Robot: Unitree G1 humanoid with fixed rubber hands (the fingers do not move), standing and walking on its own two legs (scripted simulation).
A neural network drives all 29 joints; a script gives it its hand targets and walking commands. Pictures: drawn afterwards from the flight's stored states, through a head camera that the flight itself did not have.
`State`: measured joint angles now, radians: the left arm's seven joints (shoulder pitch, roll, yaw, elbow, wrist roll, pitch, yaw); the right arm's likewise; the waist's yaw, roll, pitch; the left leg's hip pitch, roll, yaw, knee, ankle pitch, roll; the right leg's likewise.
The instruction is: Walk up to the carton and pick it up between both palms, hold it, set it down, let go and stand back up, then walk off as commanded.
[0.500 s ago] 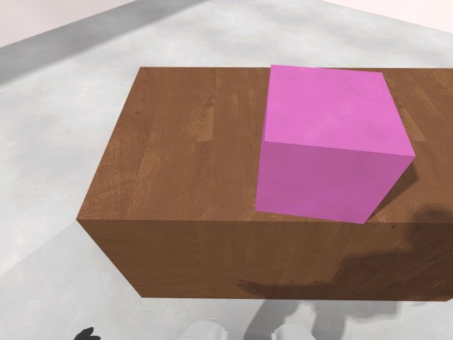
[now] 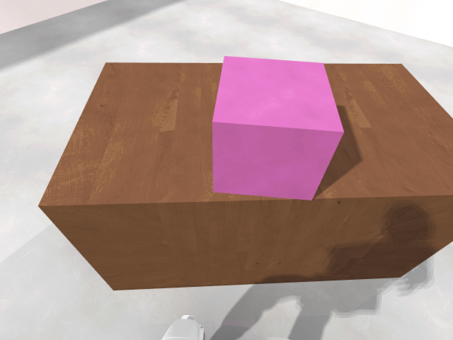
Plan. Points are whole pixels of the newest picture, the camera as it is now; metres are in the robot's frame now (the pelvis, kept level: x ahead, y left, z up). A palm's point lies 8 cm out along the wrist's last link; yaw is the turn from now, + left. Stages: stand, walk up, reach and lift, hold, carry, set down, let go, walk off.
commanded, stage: walk up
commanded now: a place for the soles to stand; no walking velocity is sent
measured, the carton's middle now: (267, 127) +0.61 -0.06 +0.02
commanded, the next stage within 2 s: none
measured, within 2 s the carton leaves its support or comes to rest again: neither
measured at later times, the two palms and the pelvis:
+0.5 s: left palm out of the picture +0.03 +0.32 -0.07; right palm out of the picture +0.07 -0.29 -0.10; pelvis +0.01 +0.00 +0.02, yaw +1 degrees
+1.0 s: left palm out of the picture +0.13 +0.29 -0.08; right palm out of the picture +0.15 -0.31 -0.10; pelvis +0.10 -0.02 +0.01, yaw +0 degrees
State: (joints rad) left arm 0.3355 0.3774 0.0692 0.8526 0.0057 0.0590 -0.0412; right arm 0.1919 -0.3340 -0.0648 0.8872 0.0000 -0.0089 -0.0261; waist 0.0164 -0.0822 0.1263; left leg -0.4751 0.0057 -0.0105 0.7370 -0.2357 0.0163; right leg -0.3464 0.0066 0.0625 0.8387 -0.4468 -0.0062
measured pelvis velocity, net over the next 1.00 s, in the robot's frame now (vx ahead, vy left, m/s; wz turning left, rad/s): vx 0.10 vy -0.02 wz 0.00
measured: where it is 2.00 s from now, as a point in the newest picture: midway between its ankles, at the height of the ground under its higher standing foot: outside the picture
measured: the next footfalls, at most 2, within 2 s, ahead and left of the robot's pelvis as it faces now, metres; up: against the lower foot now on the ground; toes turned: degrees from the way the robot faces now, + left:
left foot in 0.48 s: +0.10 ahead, +0.13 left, +0.00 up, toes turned -1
right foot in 0.76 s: +0.16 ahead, -0.13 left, +0.00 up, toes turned +2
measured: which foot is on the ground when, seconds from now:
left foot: down 0.00-0.02, up 0.04-0.46, down 0.48-0.78, up 0.80-0.98, down 1.00-1.00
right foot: down 0.00-0.50, up 0.52-0.74, down 0.76-1.00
